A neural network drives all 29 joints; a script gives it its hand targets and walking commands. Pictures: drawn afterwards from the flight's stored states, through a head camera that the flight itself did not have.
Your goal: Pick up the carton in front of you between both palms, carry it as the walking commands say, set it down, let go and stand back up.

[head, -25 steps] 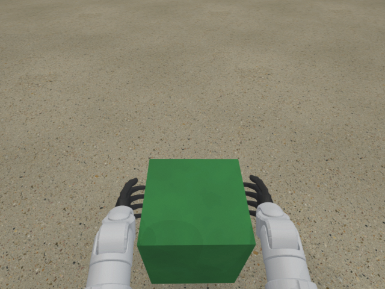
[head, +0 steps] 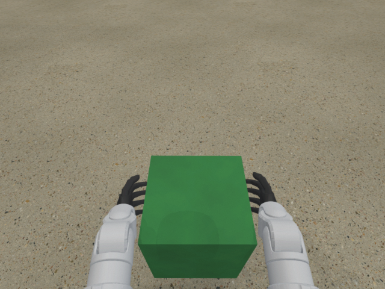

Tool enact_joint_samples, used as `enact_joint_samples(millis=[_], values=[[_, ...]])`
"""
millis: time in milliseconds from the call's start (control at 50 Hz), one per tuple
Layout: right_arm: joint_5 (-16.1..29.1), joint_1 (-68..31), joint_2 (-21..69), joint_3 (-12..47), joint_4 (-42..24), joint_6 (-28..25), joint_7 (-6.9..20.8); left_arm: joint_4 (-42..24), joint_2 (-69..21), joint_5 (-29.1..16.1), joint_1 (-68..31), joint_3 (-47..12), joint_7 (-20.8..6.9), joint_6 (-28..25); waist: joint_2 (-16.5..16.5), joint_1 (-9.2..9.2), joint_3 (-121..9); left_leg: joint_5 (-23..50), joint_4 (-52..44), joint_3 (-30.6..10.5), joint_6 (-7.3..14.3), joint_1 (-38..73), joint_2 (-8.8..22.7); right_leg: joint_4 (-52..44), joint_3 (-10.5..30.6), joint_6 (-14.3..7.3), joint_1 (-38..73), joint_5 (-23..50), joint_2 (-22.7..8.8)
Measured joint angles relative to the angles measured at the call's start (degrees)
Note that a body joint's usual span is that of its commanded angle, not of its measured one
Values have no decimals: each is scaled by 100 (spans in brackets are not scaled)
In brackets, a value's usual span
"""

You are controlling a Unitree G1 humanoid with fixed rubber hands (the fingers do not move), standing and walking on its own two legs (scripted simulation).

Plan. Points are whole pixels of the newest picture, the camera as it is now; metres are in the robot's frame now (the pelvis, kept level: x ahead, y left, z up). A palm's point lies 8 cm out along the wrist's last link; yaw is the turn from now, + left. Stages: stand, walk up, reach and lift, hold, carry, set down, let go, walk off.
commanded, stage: set down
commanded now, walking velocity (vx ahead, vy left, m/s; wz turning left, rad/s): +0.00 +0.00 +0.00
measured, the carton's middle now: (195, 219) +0.30 +0.00 -0.06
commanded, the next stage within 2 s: none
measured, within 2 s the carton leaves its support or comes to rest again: neither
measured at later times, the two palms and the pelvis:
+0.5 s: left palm (143, 215) +0.35 +0.14 -0.12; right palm (250, 217) +0.34 -0.15 -0.13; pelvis -0.05 -0.03 -0.06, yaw +5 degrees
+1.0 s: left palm (155, 216) +0.42 +0.14 -0.27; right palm (242, 227) +0.38 -0.16 -0.27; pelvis -0.06 +0.00 -0.18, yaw +5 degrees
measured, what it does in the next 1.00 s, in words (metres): lowers itself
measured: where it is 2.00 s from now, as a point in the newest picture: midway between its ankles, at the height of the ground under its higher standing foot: outside the picture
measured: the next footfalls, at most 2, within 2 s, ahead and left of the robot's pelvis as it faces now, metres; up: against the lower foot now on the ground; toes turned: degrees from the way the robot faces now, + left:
none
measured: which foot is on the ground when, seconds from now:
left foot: down 0.00-1.00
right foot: down 0.00-1.00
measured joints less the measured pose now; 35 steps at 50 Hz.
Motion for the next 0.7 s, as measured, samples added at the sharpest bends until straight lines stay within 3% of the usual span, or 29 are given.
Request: enact_joint_samples(millis=[40,180,280,360,440,520,620,700], values=[[-115,-285,54,-177,312,-63,42,271,-42,67,-208,236,-33,-97,34,-26,79,-16,111,-75,-7,-32,-4,62,-48,-22,19,-20,-3],[-741,-1540,380,-1485,1354,-525,175,1889,-125,717,-1583,1381,-303,-879,105,-366,403,-209,876,-475,-33,-588,-71,624,154,-53,-312,-253,197],[-1056,-2249,446,-2109,1908,-1023,201,2586,-44,1284,-2414,2027,-445,-1364,79,-289,556,-344,1380,-458,-51,-1342,-57,1126,213,-111,-1090,-342,269],[-1139,-2538,499,-2276,2089,-1540,135,2832,127,1468,-2815,2171,-520,-1785,24,-190,592,-443,1878,-419,-85,-2345,-48,1598,242,-145,-2108,-392,306],[-995,-2586,543,-2132,2020,-2170,-35,2897,376,1239,-3013,1982,-543,-2337,-37,-158,636,-518,2406,-410,-143,-3521,-86,2112,247,-160,-3290,-447,293],[-633,-2546,520,-1822,1832,-2710,-280,2867,686,698,-3142,1539,-500,-2798,-62,-176,597,-605,2981,-406,-227,-4777,-148,2666,247,-150,-4544,-518,255],[-88,-2489,414,-1473,1380,-2866,-504,2683,982,-130,-3279,906,-362,-2929,11,-215,233,-796,3751,-403,-246,-6210,-247,3395,243,-115,-5963,-681,189],[68,-2589,362,-1491,1259,-2793,-533,2656,1030,-379,-3442,806,-304,-2841,74,-264,-293,-1019,4369,-377,-207,-7094,-303,3972,257,-59,-6843,-875,162]])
